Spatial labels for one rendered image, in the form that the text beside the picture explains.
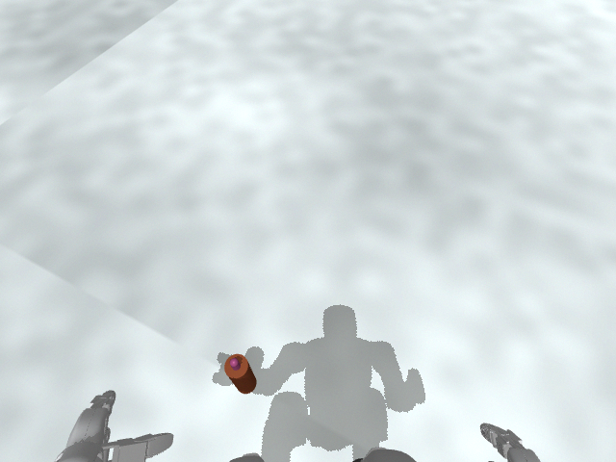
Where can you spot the right robot hand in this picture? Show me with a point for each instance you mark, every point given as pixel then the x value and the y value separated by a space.
pixel 509 445

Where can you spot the bottle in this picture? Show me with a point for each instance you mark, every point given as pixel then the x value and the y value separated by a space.
pixel 240 373

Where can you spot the left robot hand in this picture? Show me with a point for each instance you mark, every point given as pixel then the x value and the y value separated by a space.
pixel 92 426

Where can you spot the left robot arm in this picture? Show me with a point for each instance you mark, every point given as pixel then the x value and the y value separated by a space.
pixel 82 452

